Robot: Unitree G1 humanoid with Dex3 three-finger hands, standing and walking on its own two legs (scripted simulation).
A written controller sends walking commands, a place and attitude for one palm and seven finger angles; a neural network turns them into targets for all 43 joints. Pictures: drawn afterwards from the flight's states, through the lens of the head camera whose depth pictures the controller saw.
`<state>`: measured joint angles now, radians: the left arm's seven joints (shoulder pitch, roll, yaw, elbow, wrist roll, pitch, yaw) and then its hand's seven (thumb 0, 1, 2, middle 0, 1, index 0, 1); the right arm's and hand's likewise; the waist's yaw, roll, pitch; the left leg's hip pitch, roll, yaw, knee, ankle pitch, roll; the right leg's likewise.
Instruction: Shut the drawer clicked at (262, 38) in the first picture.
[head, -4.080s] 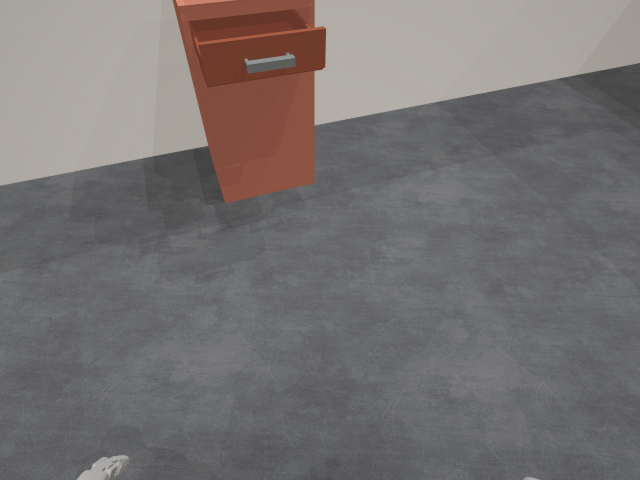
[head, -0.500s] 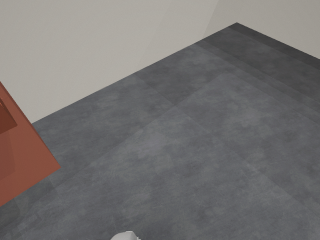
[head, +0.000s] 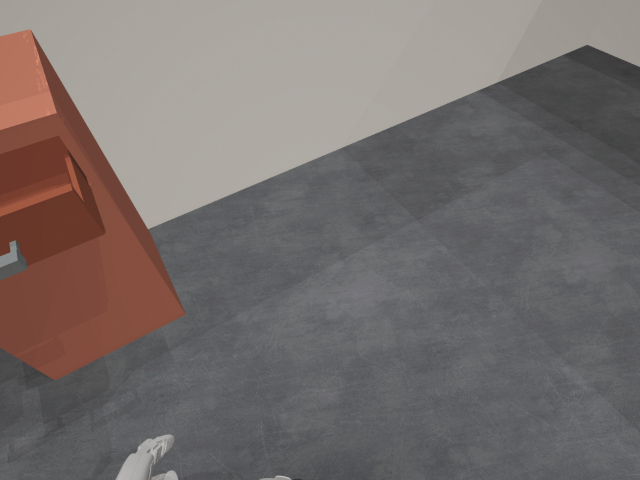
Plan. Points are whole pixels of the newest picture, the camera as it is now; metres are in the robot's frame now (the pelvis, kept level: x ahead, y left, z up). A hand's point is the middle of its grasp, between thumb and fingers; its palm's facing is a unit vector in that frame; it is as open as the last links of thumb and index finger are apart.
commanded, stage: turn to face it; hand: left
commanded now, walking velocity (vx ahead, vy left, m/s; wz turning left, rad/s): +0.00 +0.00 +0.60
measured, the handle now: out of the picture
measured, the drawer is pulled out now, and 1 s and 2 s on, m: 0.18 0.18 0.18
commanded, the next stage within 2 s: take the last steps up to it in 0.80 s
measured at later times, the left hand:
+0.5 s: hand out of the picture -0.09 +0.21 -0.17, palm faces +0.39 -0.88 -0.26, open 7.4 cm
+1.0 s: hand out of the picture -0.04 +0.24 -0.15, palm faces +0.47 -0.85 -0.24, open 7.4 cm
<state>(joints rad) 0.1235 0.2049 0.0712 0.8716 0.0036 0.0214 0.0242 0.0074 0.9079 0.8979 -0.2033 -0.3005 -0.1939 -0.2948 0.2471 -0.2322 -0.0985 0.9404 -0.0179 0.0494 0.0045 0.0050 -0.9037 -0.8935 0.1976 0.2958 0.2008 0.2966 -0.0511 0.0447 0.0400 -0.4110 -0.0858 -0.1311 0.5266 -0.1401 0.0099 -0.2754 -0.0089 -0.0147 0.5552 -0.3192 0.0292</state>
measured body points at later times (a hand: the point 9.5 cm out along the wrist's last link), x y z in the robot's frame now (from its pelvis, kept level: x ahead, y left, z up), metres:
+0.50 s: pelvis -0.03 +0.01 +0.00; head +0.01 +0.04 +0.44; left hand -0.11 +0.26 -0.15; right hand +0.20 -0.19 -0.13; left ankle -0.08 +0.10 -0.73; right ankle -0.01 -0.12 -0.73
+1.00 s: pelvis -0.04 +0.02 +0.01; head -0.02 +0.02 +0.46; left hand -0.07 +0.28 -0.13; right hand +0.08 -0.18 -0.14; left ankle -0.08 +0.10 -0.73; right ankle +0.01 -0.10 -0.70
